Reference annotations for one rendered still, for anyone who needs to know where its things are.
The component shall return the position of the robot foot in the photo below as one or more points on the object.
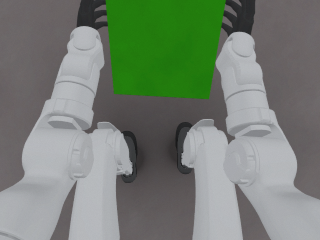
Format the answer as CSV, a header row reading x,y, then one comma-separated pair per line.
x,y
133,152
181,133

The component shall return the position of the robot right foot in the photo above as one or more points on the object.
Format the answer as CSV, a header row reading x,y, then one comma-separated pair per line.
x,y
181,133

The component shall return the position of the carton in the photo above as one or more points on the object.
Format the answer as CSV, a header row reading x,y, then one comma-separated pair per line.
x,y
164,48

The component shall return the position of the robot left foot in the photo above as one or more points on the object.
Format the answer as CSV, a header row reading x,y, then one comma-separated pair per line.
x,y
133,152

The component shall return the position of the right robot forearm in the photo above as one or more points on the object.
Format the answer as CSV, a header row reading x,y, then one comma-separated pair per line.
x,y
244,91

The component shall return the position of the left robot upper arm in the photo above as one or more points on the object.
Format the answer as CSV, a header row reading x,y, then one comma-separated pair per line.
x,y
53,160

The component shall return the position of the right robot upper arm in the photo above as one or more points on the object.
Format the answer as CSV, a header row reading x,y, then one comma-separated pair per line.
x,y
264,168

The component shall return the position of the left robot forearm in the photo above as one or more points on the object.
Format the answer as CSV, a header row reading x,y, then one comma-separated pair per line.
x,y
70,106

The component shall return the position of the right robot hand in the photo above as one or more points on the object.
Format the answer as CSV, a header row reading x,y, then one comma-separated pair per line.
x,y
245,17

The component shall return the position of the left robot hand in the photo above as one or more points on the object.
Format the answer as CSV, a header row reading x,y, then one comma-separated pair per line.
x,y
87,14

